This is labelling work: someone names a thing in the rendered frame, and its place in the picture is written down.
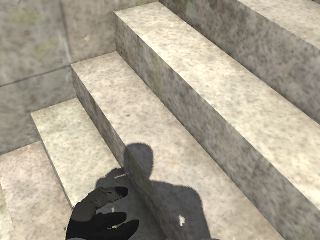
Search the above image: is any left robot hand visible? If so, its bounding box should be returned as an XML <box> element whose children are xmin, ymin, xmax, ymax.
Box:
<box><xmin>64</xmin><ymin>186</ymin><xmax>139</xmax><ymax>240</ymax></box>

